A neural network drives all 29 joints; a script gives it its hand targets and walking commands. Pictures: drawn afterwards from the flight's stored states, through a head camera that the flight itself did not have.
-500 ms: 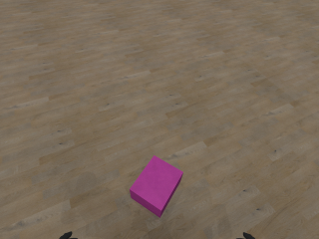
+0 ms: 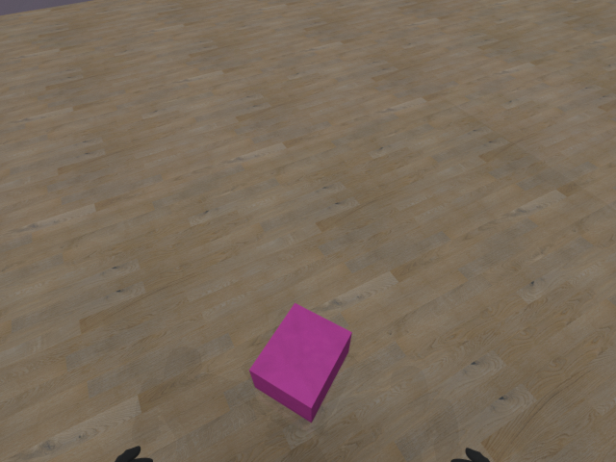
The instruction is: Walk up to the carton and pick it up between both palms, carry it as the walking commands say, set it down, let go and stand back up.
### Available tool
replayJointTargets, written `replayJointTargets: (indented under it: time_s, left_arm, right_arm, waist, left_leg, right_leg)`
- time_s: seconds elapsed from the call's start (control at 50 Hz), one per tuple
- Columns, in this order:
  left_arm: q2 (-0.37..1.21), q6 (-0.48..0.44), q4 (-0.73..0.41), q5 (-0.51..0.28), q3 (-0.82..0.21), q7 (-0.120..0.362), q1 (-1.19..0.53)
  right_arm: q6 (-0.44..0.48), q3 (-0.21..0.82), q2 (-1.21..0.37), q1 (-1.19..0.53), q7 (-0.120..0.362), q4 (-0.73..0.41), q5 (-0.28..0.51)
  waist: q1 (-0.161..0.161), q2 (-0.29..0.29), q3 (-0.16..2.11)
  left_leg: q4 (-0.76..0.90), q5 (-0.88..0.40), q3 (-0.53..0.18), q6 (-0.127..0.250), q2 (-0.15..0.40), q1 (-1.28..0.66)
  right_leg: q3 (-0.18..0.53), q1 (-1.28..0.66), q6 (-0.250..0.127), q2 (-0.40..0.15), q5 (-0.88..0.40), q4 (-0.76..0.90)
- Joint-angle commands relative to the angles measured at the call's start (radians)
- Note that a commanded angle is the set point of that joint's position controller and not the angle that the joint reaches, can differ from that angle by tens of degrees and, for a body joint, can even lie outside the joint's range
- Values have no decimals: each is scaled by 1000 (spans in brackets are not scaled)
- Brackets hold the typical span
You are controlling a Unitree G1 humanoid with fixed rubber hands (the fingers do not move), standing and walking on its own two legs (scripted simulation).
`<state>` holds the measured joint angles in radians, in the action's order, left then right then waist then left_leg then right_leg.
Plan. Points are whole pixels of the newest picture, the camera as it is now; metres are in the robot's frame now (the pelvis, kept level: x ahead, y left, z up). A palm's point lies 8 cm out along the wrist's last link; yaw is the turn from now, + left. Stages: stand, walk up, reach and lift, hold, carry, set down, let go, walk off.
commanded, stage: walk up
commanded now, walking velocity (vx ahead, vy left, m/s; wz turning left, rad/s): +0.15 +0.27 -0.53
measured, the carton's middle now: (302, 360) +0.51 +0.05 -0.69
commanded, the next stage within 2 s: none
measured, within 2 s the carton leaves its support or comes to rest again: neither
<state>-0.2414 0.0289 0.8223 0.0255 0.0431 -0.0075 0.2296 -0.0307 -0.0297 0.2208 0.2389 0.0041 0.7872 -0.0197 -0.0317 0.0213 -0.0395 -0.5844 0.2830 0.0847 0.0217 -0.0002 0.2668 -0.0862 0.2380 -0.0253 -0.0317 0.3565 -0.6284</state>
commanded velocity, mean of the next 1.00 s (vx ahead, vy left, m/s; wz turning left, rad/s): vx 0.08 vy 0.23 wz -0.39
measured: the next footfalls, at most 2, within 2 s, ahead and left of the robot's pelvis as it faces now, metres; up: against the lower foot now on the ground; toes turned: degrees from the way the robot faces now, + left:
left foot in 0.38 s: +0.07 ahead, +0.24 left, +0.00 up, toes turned -3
right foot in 0.82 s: +0.06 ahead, +0.04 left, +0.00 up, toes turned -20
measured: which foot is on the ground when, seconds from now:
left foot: down 0.00-0.00, up 0.02-0.36, down 0.38-0.82, up 0.84-1.00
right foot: down 0.00-0.36, up 0.38-0.80, down 0.82-1.00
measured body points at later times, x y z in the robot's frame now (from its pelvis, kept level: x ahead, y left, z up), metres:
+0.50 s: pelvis +0.04 +0.16 +0.00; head +0.07 +0.16 +0.45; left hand +0.14 +0.41 -0.14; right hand +0.09 -0.11 -0.13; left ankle +0.03 +0.24 -0.73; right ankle -0.01 -0.02 -0.67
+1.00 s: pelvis +0.09 +0.22 -0.01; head +0.11 +0.21 +0.44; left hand +0.26 +0.45 -0.14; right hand +0.09 -0.06 -0.14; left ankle +0.12 +0.34 -0.70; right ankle +0.02 +0.06 -0.73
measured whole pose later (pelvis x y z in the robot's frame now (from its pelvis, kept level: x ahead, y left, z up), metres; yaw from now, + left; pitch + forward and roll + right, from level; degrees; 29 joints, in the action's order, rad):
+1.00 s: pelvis +0.09 +0.22 -0.01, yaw -19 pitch -1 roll +1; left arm -0.24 0.04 0.84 0.03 0.05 -0.05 0.21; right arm -0.06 -0.03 0.28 0.24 0.02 0.79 -0.02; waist -0.01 0.00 -0.07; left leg -0.91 0.50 0.02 0.00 0.00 0.38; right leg 0.05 0.29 0.06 -0.11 0.39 -0.71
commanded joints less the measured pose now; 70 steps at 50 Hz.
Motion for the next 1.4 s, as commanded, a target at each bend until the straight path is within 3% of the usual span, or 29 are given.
replayJointTargets:
  time_s: [0.0,0.06,0.14,0.26,0.3,0.32,0.34,0.36,0.4,0.46,0.56,0.68,0.74,0.76,0.78,0.8,0.82,0.86,0.92,0.98,1.0,1.02,1.04,1.06,1.1,1.14,1.18,1.28,1.38]
  left_arm:
    - [-342,12,69,23,79,-51,312]
    - [-281,4,24,7,67,-53,166]
    - [-277,-9,-3,19,80,-38,152]
    - [-304,-8,-44,21,91,-32,89]
    - [-275,-7,-70,8,84,-26,4]
    - [-201,-13,-77,7,69,-23,12]
    - [-105,-7,-92,13,51,-25,62]
    - [-133,8,-85,3,52,-37,69]
    - [-138,18,-67,4,52,-27,70]
    - [-122,23,-43,-2,60,-20,35]
    - [-95,37,-30,-9,53,-20,-16]
    - [-67,27,-26,-15,17,-24,-102]
    - [-60,7,31,-7,6,-34,-7]
    - [-100,-5,61,1,14,-43,95]
    - [-208,-13,76,12,42,-55,162]
    - [-288,-4,82,14,52,-59,177]
    - [-281,-1,87,-1,58,-61,161]
    - [-216,3,30,7,49,-67,-7]
    - [-217,-1,12,21,60,-53,-66]
    - [-234,11,-7,15,65,-28,-120]
    - [-184,7,-22,14,56,-23,-103]
    - [-99,9,-60,12,43,-20,-69]
    - [-109,24,-60,5,46,-23,-72]
    - [-129,34,-46,-5,49,-13,-63]
    - [-137,35,-35,-9,49,7,-71]
    - [-125,31,-20,-10,48,16,-38]
    - [-116,31,-3,-12,55,18,5]
    - [-98,42,-23,-13,47,17,-81]
    - [-80,20,-48,-15,28,15,-112]
  right_arm:
    - [-42,-41,153,-156,25,-132,-38]
    - [-31,-39,149,-137,40,-113,-39]
    - [-34,-25,135,-153,51,-135,-25]
    - [-36,-12,114,-123,48,-153,-14]
    - [-21,-13,110,69,30,-81,-4]
    - [-11,-33,179,185,19,-39,-11]
    - [-4,-55,293,267,16,-12,-8]
    - [-5,-59,294,211,19,-27,0]
    - [-8,-37,221,82,11,-49,-6]
    - [-1,-14,146,60,-6,-40,-9]
    - [3,-22,131,121,-31,-23,0]
    - [-9,-36,134,91,-42,-3,-8]
    - [-8,-52,158,49,-43,10,1]
    - [-4,-54,172,16,-40,2,8]
    - [7,-42,138,16,-33,-23,12]
    - [-1,-34,108,-20,-31,-60,9]
    - [-18,-45,117,-86,-21,-96,13]
    - [-25,-36,106,-85,0,-93,0]
    - [-27,-8,87,-59,27,-73,4]
    - [-24,4,91,68,24,-18,0]
    - [-15,-12,142,119,14,-4,-2]
    - [-4,-35,256,159,5,-8,-2]
    - [6,-45,279,144,2,-22,9]
    - [17,-51,270,131,1,-23,-4]
    - [30,-52,241,76,-15,-31,-7]
    - [39,-34,205,21,-30,-36,1]
    - [46,-34,185,47,-37,-33,9]
    - [36,-49,182,67,-36,-29,2]
    - [15,-62,190,43,-32,-21,-14]
  waist:
    - [-97,-156,-70]
    - [-27,-78,-133]
    - [-24,-247,-95]
    - [4,-372,-60]
    - [106,-294,27]
    - [146,-62,87]
    - [124,300,124]
    - [91,229,115]
    - [37,120,11]
    - [37,122,-1]
    - [48,78,80]
    - [58,82,66]
    - [-13,40,135]
    - [-72,23,192]
    - [-106,-193,244]
    - [-93,-381,179]
    - [-82,-276,142]
    - [-18,-176,-2]
    - [16,-266,3]
    - [111,-271,-7]
    - [123,-133,33]
    - [104,218,87]
    - [87,205,94]
    - [73,104,86]
    - [65,105,0]
    - [44,133,2]
    - [43,123,96]
    - [68,123,72]
    - [56,128,97]
  left_leg:
    - [-409,241,-111,-57,39,440]
    - [-470,111,-154,-59,92,401]
    - [-362,115,-86,-78,49,293]
    - [-138,183,-52,-76,29,83]
    - [133,71,-54,-53,19,-267]
    - [301,87,-212,-21,166,-414]
    - [356,-38,-424,-11,425,-417]
    - [385,10,-411,23,444,-315]
    - [358,-37,-242,-52,346,-183]
    - [248,-489,-106,-48,245,-203]
    - [148,-899,-59,-21,270,-314]
    - [111,-918,-38,56,277,-335]
    - [-61,-947,40,50,228,-297]
    - [-222,-903,78,23,200,-205]
    - [-441,-572,78,-29,109,72]
    - [-589,293,-16,-72,-22,392]
    - [-645,386,-159,-58,53,389]
    - [-564,262,-176,-41,69,334]
    - [-241,213,-85,-48,37,127]
    - [79,-44,7,-56,-8,-161]
    - [191,-87,-104,-29,95,-235]
    - [320,-261,-454,44,392,-230]
    - [359,-272,-492,120,467,-148]
    - [370,-92,-477,102,454,-126]
    - [395,37,-416,40,398,-81]
    - [305,-336,-288,13,343,-111]
    - [227,-622,-225,40,351,-205]
    - [234,-490,-200,130,371,-189]
    - [178,-429,-171,147,336,-140]
  right_leg:
    - [861,-128,-239,-539,122,512]
    - [689,25,-188,-432,193,505]
    - [540,31,-139,-336,-108,430]
    - [481,132,-122,-286,-148,356]
    - [375,281,-49,-188,-219,178]
    - [265,398,3,-79,-40,-67]
    - [113,528,47,40,291,-367]
    - [154,482,43,-7,273,-492]
    - [164,446,36,-28,138,-564]
    - [89,436,48,-23,31,-601]
    - [46,425,67,-6,69,-541]
    - [17,325,44,-8,105,-235]
    - [-37,97,10,26,-64,79]
    - [-3,-64,-16,-17,-230,162]
    - [331,-275,-104,-250,-674,161]
    - [688,-374,-235,-466,-1051,208]
    - [729,-275,-256,-483,-867,246]
    - [548,-116,-184,-389,-579,284]
    - [356,26,-90,-280,-510,279]
    - [247,216,-29,-152,-310,172]
    - [203,257,-2,-75,-208,26]
    - [99,362,58,58,200,-251]
    - [125,324,64,44,300,-453]
    - [187,302,61,20,250,-525]
    - [209,314,53,3,141,-535]
    - [193,303,71,7,78,-528]
    - [164,286,86,22,74,-554]
    - [120,303,92,17,122,-464]
    - [74,143,73,-4,155,-91]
